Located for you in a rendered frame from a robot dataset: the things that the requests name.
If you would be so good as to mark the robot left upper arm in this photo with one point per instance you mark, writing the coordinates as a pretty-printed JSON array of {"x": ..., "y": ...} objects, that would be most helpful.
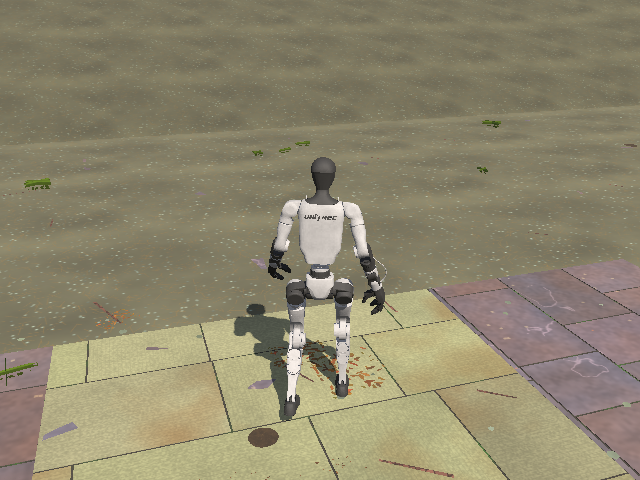
[{"x": 290, "y": 209}]

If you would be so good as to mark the right robot shin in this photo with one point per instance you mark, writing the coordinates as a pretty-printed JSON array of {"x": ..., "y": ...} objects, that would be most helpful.
[{"x": 342, "y": 354}]

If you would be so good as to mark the robot right upper arm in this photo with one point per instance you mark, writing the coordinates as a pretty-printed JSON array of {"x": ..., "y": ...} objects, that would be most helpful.
[{"x": 353, "y": 212}]

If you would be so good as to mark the left robot hand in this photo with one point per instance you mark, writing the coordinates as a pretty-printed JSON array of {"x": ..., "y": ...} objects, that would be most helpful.
[{"x": 274, "y": 274}]

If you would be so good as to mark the left robot forearm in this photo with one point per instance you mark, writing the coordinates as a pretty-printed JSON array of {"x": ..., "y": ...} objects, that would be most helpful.
[{"x": 275, "y": 256}]

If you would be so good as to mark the right robot foot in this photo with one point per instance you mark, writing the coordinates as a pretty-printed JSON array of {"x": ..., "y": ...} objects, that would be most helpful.
[{"x": 342, "y": 390}]

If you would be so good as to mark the right robot forearm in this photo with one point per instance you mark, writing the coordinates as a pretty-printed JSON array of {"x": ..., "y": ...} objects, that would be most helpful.
[{"x": 370, "y": 270}]

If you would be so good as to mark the right robot hand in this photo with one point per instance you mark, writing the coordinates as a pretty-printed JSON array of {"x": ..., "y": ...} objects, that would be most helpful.
[{"x": 379, "y": 301}]

